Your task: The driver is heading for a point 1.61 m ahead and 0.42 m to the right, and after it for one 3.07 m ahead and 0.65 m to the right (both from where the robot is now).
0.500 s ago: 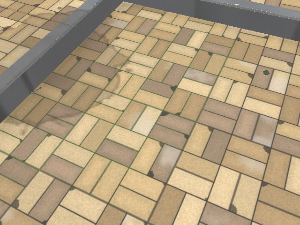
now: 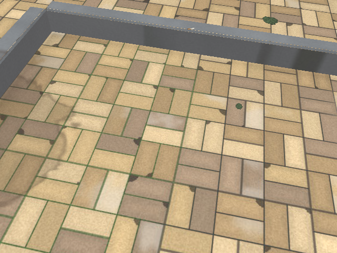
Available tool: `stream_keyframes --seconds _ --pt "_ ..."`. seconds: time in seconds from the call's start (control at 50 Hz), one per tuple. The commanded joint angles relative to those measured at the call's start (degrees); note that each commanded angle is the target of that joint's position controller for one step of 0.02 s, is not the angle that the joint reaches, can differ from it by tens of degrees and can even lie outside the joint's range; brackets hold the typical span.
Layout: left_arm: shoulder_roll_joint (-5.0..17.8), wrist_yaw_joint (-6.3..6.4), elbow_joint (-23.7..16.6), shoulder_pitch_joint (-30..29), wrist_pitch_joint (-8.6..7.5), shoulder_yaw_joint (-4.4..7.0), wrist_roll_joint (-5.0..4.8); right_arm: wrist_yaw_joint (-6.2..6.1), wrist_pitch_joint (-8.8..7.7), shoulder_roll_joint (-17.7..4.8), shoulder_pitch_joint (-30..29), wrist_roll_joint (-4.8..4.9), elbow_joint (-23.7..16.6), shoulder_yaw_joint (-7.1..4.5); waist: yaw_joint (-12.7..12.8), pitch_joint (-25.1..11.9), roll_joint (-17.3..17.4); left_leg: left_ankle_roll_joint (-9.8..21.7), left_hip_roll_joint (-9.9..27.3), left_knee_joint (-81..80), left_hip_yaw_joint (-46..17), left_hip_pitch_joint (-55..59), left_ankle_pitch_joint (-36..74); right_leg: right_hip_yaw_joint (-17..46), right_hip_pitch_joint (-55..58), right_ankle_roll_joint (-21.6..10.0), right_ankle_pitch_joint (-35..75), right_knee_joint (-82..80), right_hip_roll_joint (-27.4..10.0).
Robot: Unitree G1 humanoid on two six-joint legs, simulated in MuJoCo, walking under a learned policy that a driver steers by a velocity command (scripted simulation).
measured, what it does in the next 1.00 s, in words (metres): walks ahead, turning right: right foot, then left foot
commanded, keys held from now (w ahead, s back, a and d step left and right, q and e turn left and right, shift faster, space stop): w+e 0.64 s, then w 0.36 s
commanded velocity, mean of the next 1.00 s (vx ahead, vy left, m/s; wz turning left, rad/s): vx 0.50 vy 0.00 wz -0.49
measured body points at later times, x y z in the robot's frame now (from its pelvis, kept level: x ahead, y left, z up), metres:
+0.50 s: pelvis +0.22 -0.07 -0.01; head +0.26 -0.10 +0.44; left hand +0.47 +0.12 -0.11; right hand +0.16 -0.33 -0.15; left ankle +0.13 +0.10 -0.64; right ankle +0.25 -0.14 -0.74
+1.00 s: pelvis +0.50 -0.15 -0.02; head +0.53 -0.16 +0.43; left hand +0.61 +0.10 -0.15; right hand +0.54 -0.45 -0.11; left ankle +0.62 -0.12 -0.74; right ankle +0.29 -0.15 -0.68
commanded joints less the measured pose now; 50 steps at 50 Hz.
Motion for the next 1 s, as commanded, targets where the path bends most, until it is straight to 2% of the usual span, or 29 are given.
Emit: stream_keyframes --seconds 0.02,0.06,0.14,0.22,0.26,0.32,0.36,0.38,0.4,0.42,0.44,0.46,0.48,0.5,0.52,0.54,0.56,0.62,0.7,0.76,0.82,0.86,0.88,0.9,0.92,0.94,0.96,0.98,1.0 --pt "1.04 -1.03 -3.14 0.91 0.75 -0.12 0.57 0.05 -1.73 -5.01 5.14 0.63 -0.74 -1.44 -1.28 -0.99 8.41 6.01 15.12 -17.22 -14.36 8.79 2.15 1.67 -11.18 1.07 5.22 2.05 -4.93" --pt "1.03 -1.27 -4.22 -1.88 1.06 -0.27 0.24 0.20 -2.38 -5.69 6.66 0.94 -0.10 -1.80 -1.16 -1.66 7.49 6.61 15.49 -18.18 -10.41 10.21 6.23 1.73 -13.41 1.80 8.32 0.60 -5.67" --pt "0.51 -1.51 -6.70 -9.28 1.15 -0.91 0.12 0.21 -2.32 -6.12 10.21 0.88 1.48 -2.04 -2.39 -0.06 6.91 6.64 15.05 -19.29 -3.88 12.52 9.59 0.59 -17.19 3.09 15.21 -6.69 -6.36" --pt "-0.69 -2.32 -9.03 -16.66 0.87 -2.03 0.12 0.18 -2.24 -7.07 12.77 0.91 2.65 -2.28 -4.09 1.75 7.11 5.62 14.84 -18.41 2.02 13.59 12.31 -2.98 -14.18 2.63 20.12 -17.97 -6.28" --pt "-0.77 -2.98 -10.39 -19.59 0.73 -2.32 0.24 0.25 -2.12 -7.75 14.51 0.53 3.26 -2.41 -4.96 2.31 7.39 5.51 15.64 -17.57 3.52 15.41 13.72 -5.33 -12.20 1.43 18.07 -22.31 -5.82" --pt "-0.06 -3.08 -11.65 -21.79 0.62 -2.24 0.72 0.01 -1.14 -9.21 16.72 0.42 4.47 -2.81 -5.49 2.78 7.98 4.84 17.07 -13.60 5.77 20.03 21.55 -8.16 -9.91 -0.90 10.68 -26.75 -4.03" --pt "0.68 -2.54 -10.98 -18.51 0.46 -1.77 1.01 -0.23 -0.27 -10.70 17.29 0.41 5.11 -3.07 -3.82 0.35 8.90 4.08 17.11 -4.54 8.47 22.21 39.91 -10.49 -3.54 -3.19 4.58 -29.51 -0.24" --pt "1.47 -2.05 -9.32 -12.66 0.00 -1.16 1.17 -0.26 0.27 -11.32 17.42 0.52 5.26 -3.11 -1.23 -3.15 8.39 3.69 16.63 4.96 9.94 21.83 45.86 -11.01 3.29 -4.66 4.22 -32.17 2.31" --pt "3.09 -1.27 -5.97 -2.51 -0.63 -0.07 1.54 -0.22 0.63 -10.94 16.99 0.79 4.79 -2.83 3.17 -9.20 5.58 2.05 15.32 18.57 11.69 15.59 41.16 -9.38 17.10 -6.61 7.25 -36.22 3.40" --pt "9.48 -0.21 -5.18 4.64 -0.68 1.84 1.97 0.45 0.41 -7.30 17.37 1.89 1.42 -1.80 5.46 -16.63 -3.90 -1.11 11.58 38.22 12.21 -4.93 17.74 11.94 36.22 -12.10 -4.74 -39.12 -10.97" --pt "14.04 0.38 -6.34 3.48 -0.12 2.78 -0.22 1.25 -0.36 -6.31 13.52 0.87 -2.57 -1.93 3.44 -19.29 -11.05 -3.53 1.07 52.18 4.12 -22.72 -20.83 40.00 43.39 -17.29 0.99 -47.62 -22.84" --pt "12.73 1.03 -5.70 4.26 0.45 2.46 -0.63 1.37 -0.75 -9.62 6.84 0.44 -3.81 -2.55 5.26 -13.45 -1.89 -2.85 3.78 52.99 -3.41 -28.46 -16.41 32.78 40.74 -16.43 10.49 -47.77 -21.16" --pt "9.77 1.50 -4.89 1.68 0.25 1.73 -1.00 1.51 -1.34 -7.79 6.45 1.25 -3.82 -1.97 2.80 -7.11 0.03 -2.24 6.09 48.73 -4.00 -27.54 -11.10 24.45 33.53 -15.08 18.37 -47.28 -19.25" --pt "7.05 1.76 -5.10 -1.29 -0.14 1.02 -1.23 1.33 -1.50 -7.23 7.56 1.21 -2.96 -1.87 -0.09 -3.49 1.70 -2.15 7.78 42.88 -4.41 -23.50 -8.69 19.00 26.39 -12.45 24.70 -48.21 -15.68" --pt "5.63 1.98 -5.28 -3.55 -0.62 0.49 -1.58 1.22 -0.70 -7.11 8.28 0.08 -2.92 -1.92 -2.25 -2.10 1.04 -2.69 8.27 40.05 -4.80 -20.15 -8.22 15.86 21.73 -11.24 27.56 -48.95 -12.85" --pt "4.59 1.96 -5.87 -5.00 -1.11 0.06 -1.72 1.38 0.38 -6.83 10.29 -0.74 -2.19 -1.87 -3.64 -2.79 0.39 -3.27 8.30 38.74 -4.76 -17.28 -7.42 13.80 19.40 -10.88 28.98 -49.79 -11.02" --pt "4.52 1.77 -5.90 -4.53 -1.76 -0.06 -1.87 1.58 1.29 -6.68 10.59 -1.06 -2.26 -1.93 -4.04 -3.35 0.14 -3.82 7.67 38.09 -4.27 -16.32 -7.01 13.29 18.26 -11.26 31.21 -50.17 -10.18" --pt "6.32 1.45 -4.87 -1.08 -2.63 0.41 -1.86 1.81 2.43 -5.93 6.56 -0.91 -3.91 -1.81 -3.63 -1.80 0.46 -5.15 6.97 32.86 -3.58 -18.61 -2.63 12.85 15.99 -11.38 30.36 -52.00 -8.70" --pt "5.49 1.50 -3.26 4.29 -2.91 0.02 -1.87 2.08 2.20 -5.44 -2.22 -0.74 -6.59 -1.38 -0.57 0.50 -0.67 -5.11 6.40 21.95 -3.28 -22.81 5.77 13.04 19.31 -9.68 30.73 -53.02 -8.31" --pt "5.16 1.85 -1.78 7.92 -3.23 -0.38 -1.69 2.57 1.75 -4.83 -7.24 -0.40 -8.10 -0.75 1.50 0.77 -0.95 -3.81 5.15 14.88 -2.73 -22.39 10.14 12.58 23.36 -8.47 34.62 -52.29 -8.79" --pt "5.79 2.43 -0.76 9.95 -3.26 -0.57 -1.14 2.85 1.12 -5.27 -11.36 -0.03 -9.79 -0.48 2.73 1.88 -0.92 -2.08 3.56 9.56 -2.13 -21.19 10.22 13.22 27.08 -7.85 37.70 -51.27 -10.53" --pt "6.73 2.92 -0.38 9.36 -3.31 -0.52 -0.84 2.78 0.71 -6.04 -10.49 0.08 -10.14 -0.59 1.51 2.34 -1.22 -0.26 2.52 6.32 -2.14 -17.59 7.55 13.38 28.46 -6.81 41.46 -50.07 -11.92" --pt "7.29 3.06 -0.44 7.99 -3.39 -0.47 -0.70 2.55 0.51 -6.53 -7.47 0.16 -9.34 -0.79 -0.27 1.67 -1.66 0.83 1.32 4.52 -1.83 -12.59 5.28 12.38 27.96 -5.74 46.94 -47.92 -11.77" --pt "7.87 3.09 -0.35 7.19 -3.49 -0.39 -0.55 2.07 0.32 -7.53 -2.92 0.28 -7.88 -1.27 -2.18 -0.46 -1.97 1.83 -0.72 3.79 -1.05 -6.03 2.51 11.57 27.66 -4.84 55.30 -43.36 -11.19" --pt "8.17 2.85 -0.18 6.47 -3.46 -0.38 -0.39 1.36 -0.06 -8.48 4.96 0.41 -5.34 -1.86 -5.82 -4.50 -0.55 3.08 -2.38 0.87 -0.16 3.30 2.30 9.67 26.73 -3.96 59.56 -33.92 -9.10" --pt "7.15 2.57 -0.68 6.26 -3.72 -0.76 -0.55 0.48 -0.62 -10.58 13.96 -0.31 -3.26 -2.56 -9.78 -10.06 1.80 5.15 2.99 -0.15 -5.37 16.96 1.47 7.98 19.19 -3.12 50.04 -20.95 -6.61" --pt "1.91 2.17 -2.23 12.13 -3.91 -1.84 -2.46 0.01 -0.78 -17.20 19.97 -1.67 -3.08 -4.11 -8.41 -18.81 13.26 11.78 19.28 -1.90 -30.17 33.31 -5.31 3.37 2.86 -0.39 22.44 0.76 1.82" --pt "3.87 2.20 -1.51 13.13 -3.88 -1.51 -1.58 0.80 0.00 -15.51 18.05 -0.21 -2.06 -3.94 -6.64 -18.76 15.81 14.92 24.21 -10.63 -47.58 32.29 -5.20 4.43 -6.63 -0.58 -7.85 9.39 6.39" --pt "5.11 2.23 -1.69 9.16 -3.50 -1.21 -0.36 1.11 0.25 -11.67 12.01 0.84 -3.01 -3.06 -4.31 -8.76 8.30 14.29 22.33 -11.64 -40.60 23.34 -10.84 6.06 -9.90 -0.97 -3.56 11.75 2.09"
